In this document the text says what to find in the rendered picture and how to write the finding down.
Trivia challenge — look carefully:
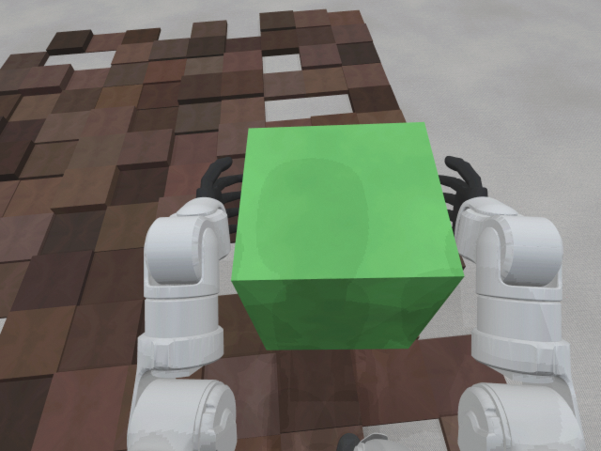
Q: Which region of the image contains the robot left forearm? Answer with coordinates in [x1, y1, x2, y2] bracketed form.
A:
[127, 197, 231, 449]

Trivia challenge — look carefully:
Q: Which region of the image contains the robot right forearm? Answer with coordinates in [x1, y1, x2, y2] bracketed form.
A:
[455, 196, 586, 451]

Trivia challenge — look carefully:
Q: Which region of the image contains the robot left hand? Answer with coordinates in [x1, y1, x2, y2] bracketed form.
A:
[196, 157, 243, 234]

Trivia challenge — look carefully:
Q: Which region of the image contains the robot right hand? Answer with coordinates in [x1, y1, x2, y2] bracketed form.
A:
[439, 156, 488, 235]

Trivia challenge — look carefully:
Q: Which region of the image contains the carton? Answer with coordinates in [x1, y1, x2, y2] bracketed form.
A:
[231, 122, 465, 350]

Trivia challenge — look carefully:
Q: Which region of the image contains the left robot upper arm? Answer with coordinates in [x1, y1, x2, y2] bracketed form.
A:
[128, 379, 237, 451]

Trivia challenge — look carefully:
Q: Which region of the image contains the right robot upper arm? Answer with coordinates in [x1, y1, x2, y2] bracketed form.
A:
[457, 382, 584, 451]

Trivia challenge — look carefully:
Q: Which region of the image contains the robot right shin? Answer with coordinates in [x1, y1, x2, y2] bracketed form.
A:
[357, 433, 388, 446]

